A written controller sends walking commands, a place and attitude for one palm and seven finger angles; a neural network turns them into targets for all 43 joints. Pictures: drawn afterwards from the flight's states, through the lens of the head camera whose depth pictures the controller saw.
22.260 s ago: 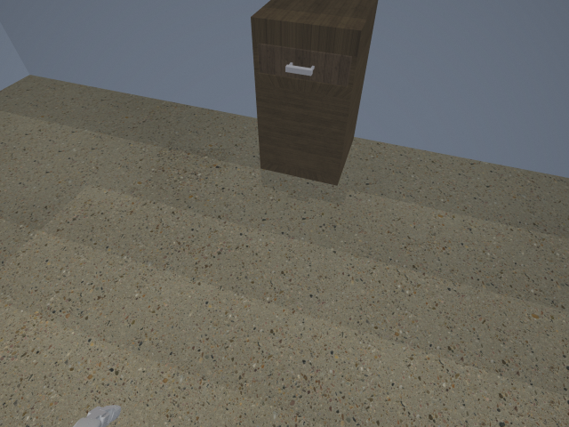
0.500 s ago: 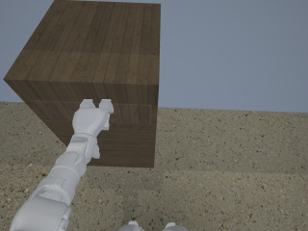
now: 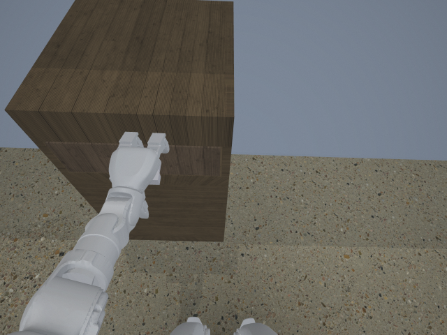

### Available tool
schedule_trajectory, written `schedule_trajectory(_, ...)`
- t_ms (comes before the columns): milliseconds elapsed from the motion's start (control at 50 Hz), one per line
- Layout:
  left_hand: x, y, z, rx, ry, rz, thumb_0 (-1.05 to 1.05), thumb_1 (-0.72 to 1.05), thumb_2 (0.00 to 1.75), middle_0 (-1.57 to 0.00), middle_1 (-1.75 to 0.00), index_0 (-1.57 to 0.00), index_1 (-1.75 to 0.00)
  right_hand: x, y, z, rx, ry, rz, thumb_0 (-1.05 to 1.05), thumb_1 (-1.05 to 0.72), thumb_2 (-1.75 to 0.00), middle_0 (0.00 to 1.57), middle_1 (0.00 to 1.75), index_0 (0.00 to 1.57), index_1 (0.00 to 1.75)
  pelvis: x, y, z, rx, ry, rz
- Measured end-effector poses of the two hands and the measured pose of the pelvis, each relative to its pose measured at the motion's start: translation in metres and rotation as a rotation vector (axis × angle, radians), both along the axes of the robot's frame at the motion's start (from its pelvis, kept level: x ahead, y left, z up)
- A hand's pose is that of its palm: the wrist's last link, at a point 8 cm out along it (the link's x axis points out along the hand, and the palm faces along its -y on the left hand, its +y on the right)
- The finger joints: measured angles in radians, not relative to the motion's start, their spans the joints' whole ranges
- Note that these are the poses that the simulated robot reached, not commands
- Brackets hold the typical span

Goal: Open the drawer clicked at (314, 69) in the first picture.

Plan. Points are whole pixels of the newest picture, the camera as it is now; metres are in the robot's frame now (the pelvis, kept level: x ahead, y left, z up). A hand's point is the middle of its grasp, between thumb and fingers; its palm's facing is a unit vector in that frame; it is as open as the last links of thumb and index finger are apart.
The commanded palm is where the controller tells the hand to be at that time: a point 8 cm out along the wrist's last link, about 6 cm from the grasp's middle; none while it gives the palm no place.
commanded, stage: lower the fingers behind the handle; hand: left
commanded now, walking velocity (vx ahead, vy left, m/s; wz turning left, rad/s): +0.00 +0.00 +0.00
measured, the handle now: (137, 170) +0.48 +0.20 -0.08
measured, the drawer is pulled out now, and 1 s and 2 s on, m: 0.00 0.00 0.00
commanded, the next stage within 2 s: lift the fingers back up to retry in 1.50 s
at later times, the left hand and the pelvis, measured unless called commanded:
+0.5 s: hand (138, 190) +0.42 +0.18 -0.06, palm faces -0.01 -0.01 -1.00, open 13.8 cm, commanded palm +0.40 +0.17 -0.01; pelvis -0.01 +0.00 -0.02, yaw -1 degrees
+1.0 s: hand (140, 190) +0.43 +0.18 -0.08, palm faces +0.01 -0.03 -1.00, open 13.7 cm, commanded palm +0.40 +0.17 -0.04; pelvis -0.02 -0.01 -0.04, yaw +0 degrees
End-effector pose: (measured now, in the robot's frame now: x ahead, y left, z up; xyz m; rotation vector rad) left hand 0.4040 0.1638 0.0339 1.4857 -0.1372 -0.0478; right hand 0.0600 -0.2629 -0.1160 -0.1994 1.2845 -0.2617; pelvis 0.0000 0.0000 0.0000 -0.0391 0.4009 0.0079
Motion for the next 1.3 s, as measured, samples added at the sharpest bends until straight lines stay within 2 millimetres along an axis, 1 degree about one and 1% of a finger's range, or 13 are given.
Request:
schedule_trajectory(60,0.004,0.010,-0.006,0.044,-0.020,0.103,0.00,-0.49,0.30,-0.31,-1.20,-0.32,-1.20,-0.001,0.003,-0.008,0.027,0.005,-0.002,0.01,-0.90,-0.90,0.21,0.29,0.20,0.30,-0.004,0.001,-0.005,0.002,0.013,-0.008)
schedule_trajectory(120,0.001,0.018,-0.019,0.091,0.049,0.185,0.00,-0.49,0.30,-0.31,-1.20,-0.32,-1.20,-0.005,0.009,-0.013,0.060,0.021,-0.007,0.01,-0.90,-0.90,0.20,0.29,0.20,0.30,-0.007,0.002,-0.005,0.004,0.013,-0.010)
schedule_trajectory(160,-0.003,0.019,-0.027,0.090,0.116,0.205,0.00,-0.48,0.30,-0.31,-1.20,-0.32,-1.20,-0.008,0.013,-0.013,0.071,0.032,-0.010,0.01,-0.90,-0.90,0.21,0.29,0.20,0.30,-0.008,0.001,-0.004,0.005,0.010,-0.009)
schedule_trajectory(200,-0.006,0.016,-0.032,0.062,0.167,0.193,0.00,-0.48,0.30,-0.31,-1.20,-0.32,-1.20,-0.011,0.015,-0.011,0.068,0.040,-0.013,0.01,-0.90,-0.90,0.21,0.29,0.20,0.30,-0.007,0.000,-0.002,0.006,0.007,-0.006)
schedule_trajectory(260,-0.007,0.008,-0.031,0.014,0.184,0.123,0.00,-0.49,0.30,-0.31,-1.20,-0.32,-1.20,-0.015,0.014,-0.007,0.047,0.039,-0.017,0.01,-0.90,-0.90,0.21,0.29,0.21,0.30,-0.006,-0.002,-0.001,0.005,0.005,-0.003)
schedule_trajectory(360,-0.001,0.000,-0.024,0.019,0.084,0.024,0.00,-0.49,0.30,-0.32,-1.20,-0.32,-1.20,-0.020,0.006,-0.009,0.014,0.035,-0.017,0.01,-0.90,-0.90,0.21,0.29,0.21,0.30,-0.005,-0.003,-0.008,-0.001,0.020,-0.003)
schedule_trajectory(440,0.000,0.008,-0.029,0.045,0.034,0.084,0.00,-0.49,0.30,-0.31,-1.20,-0.32,-1.20,-0.022,0.001,-0.018,0.019,0.045,-0.017,0.01,-0.90,-0.90,0.21,0.29,0.21,0.30,-0.008,-0.003,-0.015,0.000,0.035,-0.012)
schedule_trajectory(540,-0.009,0.015,-0.049,0.077,0.096,0.162,0.00,-0.49,0.30,-0.30,-1.20,-0.32,-1.20,-0.023,0.000,-0.024,0.040,0.059,-0.011,0.01,-0.90,-0.90,0.21,0.29,0.20,0.30,-0.012,-0.005,-0.017,0.005,0.042,-0.012)
schedule_trajectory(640,-0.003,0.017,-0.045,0.052,0.105,0.150,0.00,-0.49,0.30,-0.28,-1.21,-0.32,-1.20,-0.021,0.000,-0.023,0.025,0.054,0.000,0.01,-0.90,-0.90,0.21,0.29,0.20,0.30,-0.013,-0.009,-0.018,0.006,0.050,-0.002)
schedule_trajectory(720,0.001,0.016,-0.049,0.070,0.130,0.127,0.00,-0.49,0.30,-0.29,-1.21,-0.32,-1.20,-0.019,-0.003,-0.024,0.016,0.042,0.001,0.01,-0.90,-0.90,0.21,0.29,0.21,0.30,-0.013,-0.010,-0.021,0.000,0.057,0.003)
schedule_trajectory(880,0.001,0.017,-0.054,0.043,0.078,0.124,0.00,-0.49,0.30,-0.31,-1.20,-0.31,-1.27,-0.018,-0.006,-0.035,0.014,0.058,0.026,0.01,-0.90,-0.90,0.21,0.29,0.20,0.30,-0.014,-0.011,-0.031,-0.001,0.080,0.004)
schedule_trajectory(1060,-0.001,0.015,-0.058,0.059,0.045,0.135,0.00,-0.49,0.30,-0.31,-1.20,-0.28,-1.31,-0.018,-0.001,-0.044,0.030,0.055,0.036,0.01,-0.90,-0.90,0.21,0.29,0.20,0.30,-0.020,-0.011,-0.038,-0.001,0.087,0.003)
schedule_trajectory(1300,-0.002,0.015,-0.059,0.062,0.055,0.141,0.00,-0.49,0.30,-0.31,-1.20,-0.24,-1.32,-0.030,0.001,-0.047,0.022,0.044,0.034,0.01,-0.90,-0.90,0.21,0.29,0.21,0.30,-0.032,-0.009,-0.044,-0.010,0.082,0.008)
